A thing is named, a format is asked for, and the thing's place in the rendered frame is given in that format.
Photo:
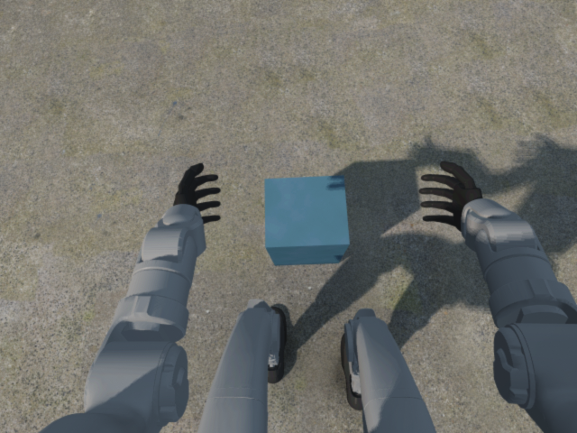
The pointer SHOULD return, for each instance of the robot left hand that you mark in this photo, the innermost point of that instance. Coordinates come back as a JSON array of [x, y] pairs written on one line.
[[188, 195]]

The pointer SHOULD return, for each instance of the robot right forearm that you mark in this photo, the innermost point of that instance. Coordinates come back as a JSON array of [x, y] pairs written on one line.
[[522, 284]]

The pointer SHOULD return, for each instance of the left robot upper arm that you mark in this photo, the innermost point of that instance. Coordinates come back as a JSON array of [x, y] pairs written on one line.
[[134, 387]]

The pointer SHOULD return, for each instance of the right robot upper arm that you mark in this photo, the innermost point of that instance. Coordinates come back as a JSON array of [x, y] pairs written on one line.
[[535, 367]]

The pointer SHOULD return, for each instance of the robot right foot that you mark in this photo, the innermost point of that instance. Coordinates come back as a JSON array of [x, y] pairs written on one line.
[[354, 398]]

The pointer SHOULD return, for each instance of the carton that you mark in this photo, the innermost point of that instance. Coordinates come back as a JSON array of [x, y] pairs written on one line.
[[306, 220]]

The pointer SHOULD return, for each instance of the robot right shin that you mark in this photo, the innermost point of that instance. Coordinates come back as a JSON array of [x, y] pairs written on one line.
[[354, 370]]

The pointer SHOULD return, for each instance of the robot left forearm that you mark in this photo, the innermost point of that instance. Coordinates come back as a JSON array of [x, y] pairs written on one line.
[[155, 307]]

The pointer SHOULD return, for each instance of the robot right hand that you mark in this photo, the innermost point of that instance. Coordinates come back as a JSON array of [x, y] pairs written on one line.
[[463, 191]]

